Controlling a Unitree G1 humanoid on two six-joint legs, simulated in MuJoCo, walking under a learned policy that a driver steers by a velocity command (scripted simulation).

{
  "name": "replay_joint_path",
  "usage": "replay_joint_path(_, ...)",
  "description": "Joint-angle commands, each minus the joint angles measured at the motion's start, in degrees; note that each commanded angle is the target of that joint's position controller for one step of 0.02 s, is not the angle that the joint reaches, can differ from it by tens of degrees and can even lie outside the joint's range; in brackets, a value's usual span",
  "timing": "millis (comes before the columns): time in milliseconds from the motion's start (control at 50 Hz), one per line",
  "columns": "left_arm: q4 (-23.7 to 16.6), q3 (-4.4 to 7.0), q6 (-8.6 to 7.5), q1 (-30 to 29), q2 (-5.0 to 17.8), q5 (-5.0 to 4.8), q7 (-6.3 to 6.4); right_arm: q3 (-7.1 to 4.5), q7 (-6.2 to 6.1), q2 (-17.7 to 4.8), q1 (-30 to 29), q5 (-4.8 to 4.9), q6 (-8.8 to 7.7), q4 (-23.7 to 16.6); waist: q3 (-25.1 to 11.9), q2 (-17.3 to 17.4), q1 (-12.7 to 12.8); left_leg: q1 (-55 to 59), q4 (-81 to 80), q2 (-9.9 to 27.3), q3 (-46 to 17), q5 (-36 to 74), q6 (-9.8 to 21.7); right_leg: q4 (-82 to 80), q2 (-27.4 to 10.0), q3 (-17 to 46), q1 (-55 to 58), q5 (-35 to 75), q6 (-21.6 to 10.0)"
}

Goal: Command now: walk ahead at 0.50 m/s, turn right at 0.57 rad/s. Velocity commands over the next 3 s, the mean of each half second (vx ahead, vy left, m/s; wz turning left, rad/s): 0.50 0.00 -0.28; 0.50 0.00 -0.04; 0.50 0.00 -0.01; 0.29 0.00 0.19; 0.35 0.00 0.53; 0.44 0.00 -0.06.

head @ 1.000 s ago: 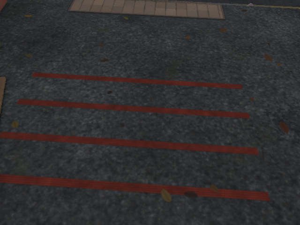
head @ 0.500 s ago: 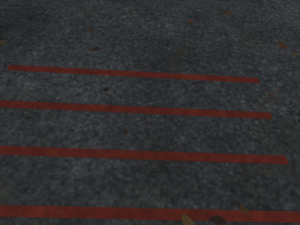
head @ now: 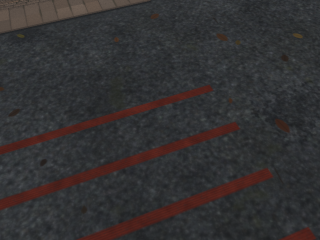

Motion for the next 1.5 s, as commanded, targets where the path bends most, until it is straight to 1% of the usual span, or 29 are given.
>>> replay_joint_path(20,-3.2,1.68,-1.86,1.7,8.3,-0.47,0.24,-0.96,0.41,-4.1,3.1,-0.3,1.2,-2.4,-2.6,-0.8,-1.5,-3.7,-6.0,0.2,0.8,5.0,-1.9,-11.2,-14.9,15.9,2.4,20.1,-8.8)
replay_joint_path(120,-2.0,1.4,-1.9,8.1,7.2,-0.39,-0.11,-0.52,0.99,-4.0,-7.9,-0.09,1.15,-6.3,-1.0,-4.0,2.8,-6.9,-19.3,-0.5,1.7,17.3,-2.1,-11.6,-13.8,14.6,6.4,20.5,-5.4)
replay_joint_path(220,-1.1,0.98,-2.44,12.0,7.6,0.5,0.48,-0.07,1.4,-4.6,-14.4,0.52,0.31,-9.2,0.1,-5.2,5.4,-5.8,-28.6,-2.4,2.5,18.5,0.3,-9.9,-16.5,15.5,13.4,23.8,-4.1)
replay_joint_path(280,-1.7,1.17,-2.78,9.3,9.4,0.87,1.0,-0.72,1.16,-6.7,-8.6,0.75,-0.37,-8.3,-0.9,-6.1,1.8,4.3,-33.5,-4.7,2.6,12.5,3.2,-5.5,-17.8,15.2,14.1,33.3,-1.6)
replay_joint_path(320,-1.8,1.2,-2.92,8.0,9.9,0.97,0.65,-2.04,-0.01,-9.1,5.4,0.66,-1.25,-4.0,-8.3,-3.2,-4.8,21.6,-38.1,-6.5,3.6,11.7,5.4,11.9,-13.8,11.2,11.7,40.5,0.3)
replay_joint_path(340,-3.4,0.21,-3.17,8.9,6.7,0.64,0.51,-2.83,-0.88,-12.8,14.5,-0.63,-1.72,-2.9,-15.8,2.0,-7.8,34.8,-38.8,5.1,-8.8,4.2,7.9,28.1,-10.6,8.9,2.7,24.9,1.2)
replay_joint_path(360,-3.2,-0.39,-3.05,17.7,2.0,-1.91,0.19,-4.35,-0.38,-18.7,16.4,-1.41,-1.43,-1.6,-20.7,18.0,-3.6,46.4,-46.5,18.3,-37.2,-0.3,15.3,46.1,0.0,4.4,-15.5,-14.5,3.6)
replay_joint_path(380,-2.3,0.06,-2.62,15.5,6.3,0.12,0.54,-3.3,0.36,-13.4,11.7,0.28,-0.8,-2.2,-15.0,8.9,-2.0,40.7,-50.1,16.7,-41.0,-7.2,14.3,51.0,-3.4,9.1,-20.8,-15.3,2.4)
replay_joint_path(400,-3.2,0.25,-2.52,10.3,6.7,0.43,0.17,-2.27,0.58,-9.3,5.9,0.91,-0.79,-3.4,-7.3,3.1,-1.1,32.5,-50.5,14.7,-31.0,-6.3,13.4,50.2,-6.1,8.7,-21.5,-10.0,2.3)
replay_joint_path(420,-4.1,-0.15,-2.59,7.0,5.6,0.52,-0.17,-1.6,0.72,-7.1,3.7,0.68,-1.08,-3.3,-4.3,0.0,-0.7,27.5,-51.6,12.0,-24.3,1.1,12.3,47.3,-8.0,8.2,-20.7,-6.6,2.5)
replay_joint_path(460,-4.5,-0.38,-1.59,6.4,4.4,1.61,-0.83,-0.84,0.43,-5.5,4.2,0.84,-1.8,-1.8,-3.2,3.1,1.1,23.5,-53.1,7.9,-15.4,12.8,10.4,42.9,-10.4,6.6,-18.0,-4.8,3.4)
replay_joint_path(520,-4.4,-0.72,-0.55,5.8,3.2,1.95,-1.46,-0.83,0.5,-6.0,8.4,1.56,-2.99,0.5,-3.8,3.8,1.6,24.2,-54.0,6.5,-10.3,24.1,11.0,40.8,-11.1,4.1,-19.2,-3.5,4.7)
replay_joint_path(580,-6.6,-1.07,-0.08,-1.2,2.9,2.17,-1.94,-0.81,0.33,-6.5,11.7,1.92,-3.03,2.0,-1.5,3.5,0.4,25.9,-56.3,5.7,-7.2,25.6,11.3,36.5,-13.0,1.7,-25.6,1.4,6.1)
replay_joint_path(760,-11.8,-2.57,-0.61,-17.8,1.3,1.32,-2.09,-0.3,-0.34,-7.1,18.5,1.6,-2.67,5.5,1.1,3.8,-3.1,31.9,-55.2,5.4,-2.4,35.0,10.6,12.8,-10.9,-2.8,-23.4,9.7,6.3)
replay_joint_path(840,-11.2,-1.81,-1.3,-14.4,2.9,1.38,-1.49,-0.49,-0.99,-8.4,16.9,1.13,-2.12,6.1,-0.6,4.2,0.0,35.6,-47.5,7.2,-1.7,50.5,9.5,7.5,-7.8,-3.5,-14.7,3.0,2.9)
replay_joint_path(880,-6.3,-0.48,-2.18,0.4,5.2,2.11,-0.47,-0.41,-0.94,-8.6,15.5,1.39,-1.6,6.0,-8.7,2.3,6.3,31.4,-30.0,4.2,1.1,53.1,7.7,2.3,-6.1,-3.6,4.4,4.5,0.2)
replay_joint_path(900,-4.5,0.73,-2.6,10.4,9.7,3.58,0.28,0.25,-0.84,-6.7,15.0,1.87,-1.65,3.9,-15.8,-2.9,9.5,19.7,-13.6,1.4,3.2,33.7,6.6,1.9,-18.4,9.6,19.1,0.7,-3.0)
replay_joint_path(920,-4.2,1.9,-2.17,11.5,14.2,3.76,0.23,1.15,-0.52,-1.2,22.1,3.58,-1.47,3.1,-20.9,-15.3,5.3,-0.1,6.1,-9.3,4.9,-10.1,4.5,-3.9,-33.3,36.7,31.0,-1.4,-10.5)
replay_joint_path(940,-4.4,1.58,-1.48,8.5,11.1,0.97,-0.24,-0.43,-0.91,-7.5,18.4,1.79,-1.08,3.8,-17.0,-6.2,5.3,-4.7,9.7,-7.0,-2.2,-9.2,5.4,-6.7,-30.7,37.9,26.0,-4.4,-9.5)
replay_joint_path(960,-5.0,0.62,-1.5,2.9,7.9,0.49,-0.4,-0.58,-0.56,-7.2,14.1,1.69,-1.34,2.5,-8.9,-4.6,3.0,-6.1,8.1,-4.5,-2.5,-3.8,5.7,-8.2,-28.3,28.7,18.1,-3.7,-7.7)
replay_joint_path(980,-5.1,-0.03,-1.92,0.3,5.3,0.67,-0.62,-0.25,-0.27,-6.0,12.0,1.65,-1.55,2.2,-5.1,-2.9,1.8,-4.5,5.0,-2.6,-2.2,-0.6,5.5,-10.6,-25.5,22.9,11.7,1.2,-6.2)
replay_joint_path(1020,-4.1,-0.68,-2.63,-0.7,3.1,0.52,-0.21,-0.11,0.39,-4.8,12.6,0.41,-0.28,2.9,-3.1,-4.2,-1.1,0.5,0.4,-0.6,-1.6,1.9,4.3,-13.5,-20.9,15.2,4.7,6.0,-3.2)
replay_joint_path(1100,-1.6,-0.31,-4.03,3.9,4.9,-0.07,-0.18,-0.17,1.42,-4.0,9.0,0.04,1.4,2.1,-2.0,-3.5,-1.7,-2.0,-3.5,0.5,0.3,6.8,2.3,-17.0,-19.3,10.1,3.7,10.4,-3.5)
replay_joint_path(1220,1.0,-0.66,-3.51,10.5,4.7,-0.05,-0.04,0.13,1.51,-3.9,-4.1,0.64,1.41,-1.8,0.9,-3.3,1.2,-9.6,-15.9,1.0,2.5,17.0,0.4,-18.2,-17.7,6.3,8.7,15.6,-2.2)
replay_joint_path(1380,4.3,-0.86,-3.08,16.1,5.3,1.05,1.01,0.96,1.25,-3.8,-14.5,0.81,0.38,-5.7,2.6,-4.5,3.5,-8.4,-29.6,-2.3,5.0,15.0,3.5,-13.2,-20.4,4.5,20.0,29.0,-2.7)
replay_joint_path(1420,4.4,-0.69,-3.02,14.2,6.0,1.2,1.28,0.65,0.91,-4.3,-11.8,0.88,-0.12,-5.2,1.3,-5.0,1.4,-2.3,-32.4,-4.4,6.0,10.9,5.5,-8.6,-20.8,3.4,20.8,40.1,-1.7)
replay_joint_path(1460,4.4,-0.47,-2.73,12.2,7.0,1.11,1.22,-0.45,-0.02,-6.0,0.6,0.67,-0.84,-1.1,-5.2,-4.5,-4.0,13.2,-36.9,-8.2,7.6,10.4,7.9,5.6,-19.0,1.4,19.3,51.3,0.0)
replay_joint_path(1480,3.8,-0.79,-2.75,11.5,6.3,0.6,1.14,-1.45,-0.63,-8.4,10.6,-0.33,-1.43,2.0,-11.0,-2.9,-7.8,28.2,-37.7,-4.2,3.5,11.9,10.0,17.9,-16.8,-0.1,10.5,41.6,1.0)
replay_joint_path(1500,1.7,-2.04,-2.82,15.8,1.1,-1.54,0.55,-3.24,-1.07,-15.0,18.3,-1.81,-1.63,3.0,-19.6,8.0,-7.4,47.3,-39.0,13.1,-20.2,7.0,16.3,39.9,-9.3,-3.9,-9.4,14.0,3.8)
